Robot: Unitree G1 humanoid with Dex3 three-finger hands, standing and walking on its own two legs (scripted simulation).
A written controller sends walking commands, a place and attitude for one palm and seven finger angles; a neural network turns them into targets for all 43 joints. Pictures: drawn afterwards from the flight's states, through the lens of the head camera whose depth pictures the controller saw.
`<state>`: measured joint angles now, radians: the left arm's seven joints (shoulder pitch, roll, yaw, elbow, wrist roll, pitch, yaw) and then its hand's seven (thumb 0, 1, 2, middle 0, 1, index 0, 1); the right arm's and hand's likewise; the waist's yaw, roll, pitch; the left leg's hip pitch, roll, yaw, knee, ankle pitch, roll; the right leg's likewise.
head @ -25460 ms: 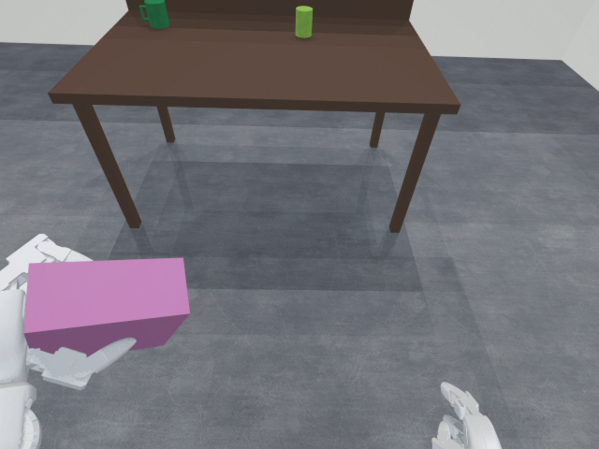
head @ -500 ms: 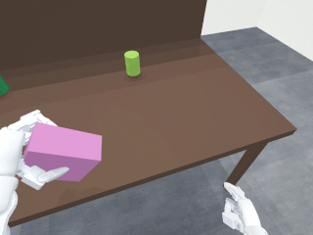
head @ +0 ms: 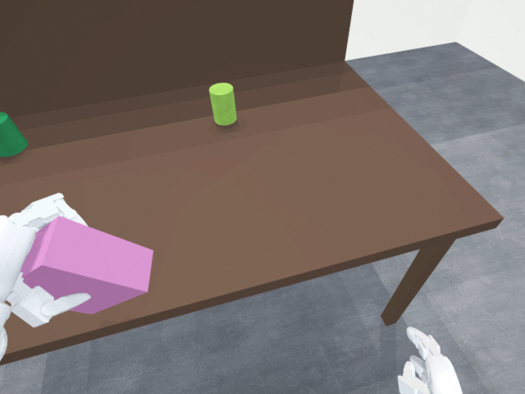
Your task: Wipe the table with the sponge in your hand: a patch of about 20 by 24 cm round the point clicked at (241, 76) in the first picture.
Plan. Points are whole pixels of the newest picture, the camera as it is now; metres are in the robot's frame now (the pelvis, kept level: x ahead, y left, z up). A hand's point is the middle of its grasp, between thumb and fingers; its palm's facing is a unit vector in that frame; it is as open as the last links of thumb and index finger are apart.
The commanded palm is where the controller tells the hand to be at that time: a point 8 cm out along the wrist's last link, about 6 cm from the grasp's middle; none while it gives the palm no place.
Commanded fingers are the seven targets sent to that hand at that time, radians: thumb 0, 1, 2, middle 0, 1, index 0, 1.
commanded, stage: turn the palm down, sponge in hand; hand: left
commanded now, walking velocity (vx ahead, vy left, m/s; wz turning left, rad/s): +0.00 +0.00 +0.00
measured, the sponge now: (93, 276) +0.23 +0.26 +0.10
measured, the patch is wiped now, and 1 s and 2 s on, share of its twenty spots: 0.00 0.00 0.00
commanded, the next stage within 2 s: move the sponge above the wiping area in 1.44 s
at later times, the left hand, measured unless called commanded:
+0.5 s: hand (38, 263) +0.23 +0.32 +0.13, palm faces +0.18 -0.29 -0.94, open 10.1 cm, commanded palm +0.20 +0.32 +0.18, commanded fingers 0.00 0.10 1.30 -1.20 -1.60 -1.20 -1.60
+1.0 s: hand (34, 271) +0.22 +0.33 +0.11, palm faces +0.02 -0.10 -1.00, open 10.1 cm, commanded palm +0.20 +0.32 +0.18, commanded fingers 0.00 0.10 1.30 -1.20 -1.60 -1.20 -1.60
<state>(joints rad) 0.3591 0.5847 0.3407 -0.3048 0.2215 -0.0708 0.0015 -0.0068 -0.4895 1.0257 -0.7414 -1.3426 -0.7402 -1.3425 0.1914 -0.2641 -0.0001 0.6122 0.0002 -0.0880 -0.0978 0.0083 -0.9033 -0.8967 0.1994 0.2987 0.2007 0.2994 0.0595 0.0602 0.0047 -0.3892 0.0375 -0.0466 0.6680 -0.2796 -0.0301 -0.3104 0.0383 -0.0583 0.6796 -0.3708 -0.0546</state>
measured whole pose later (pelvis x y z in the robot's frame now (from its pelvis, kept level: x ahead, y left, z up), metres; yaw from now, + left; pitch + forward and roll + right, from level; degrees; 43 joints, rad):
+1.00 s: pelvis +0.01 +0.05 +0.02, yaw +0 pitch -3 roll -1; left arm 0.21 0.53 0.00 -0.21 0.86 0.28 0.01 0.00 -0.49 1.03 -0.74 -1.34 -0.74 -1.34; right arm 0.03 -0.24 0.05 0.65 0.02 0.03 -0.07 0.01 -0.90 -0.90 0.20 0.30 0.20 0.30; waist 0.12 0.11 0.02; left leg -0.23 -0.01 -0.01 0.48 -0.20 0.02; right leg -0.14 -0.01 -0.03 0.45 -0.26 0.00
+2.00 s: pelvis +0.01 +0.03 +0.02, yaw -1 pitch -2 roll +0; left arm 0.14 0.48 -0.02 -0.07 0.92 0.25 0.04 0.00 -0.49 1.03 -0.74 -1.34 -0.74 -1.34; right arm 0.05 -0.26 0.01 0.68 0.03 0.01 -0.06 0.01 -0.90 -0.90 0.20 0.30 0.20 0.30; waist 0.11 0.10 0.02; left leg -0.22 0.01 -0.01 0.45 -0.19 0.00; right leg -0.14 0.01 -0.02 0.44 -0.26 -0.01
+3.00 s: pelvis +0.01 +0.03 +0.02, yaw -1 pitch +0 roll +0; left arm 0.03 0.44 -0.05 0.16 0.96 0.22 0.12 0.00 -0.49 1.03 -0.74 -1.34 -0.74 -1.34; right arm 0.08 -0.26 -0.01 0.70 0.05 0.01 -0.07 0.01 -0.91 -0.90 0.20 0.30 0.20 0.30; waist 0.09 0.08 -0.01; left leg -0.28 0.01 -0.01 0.49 -0.21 0.00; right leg -0.20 0.01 -0.02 0.48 -0.28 -0.02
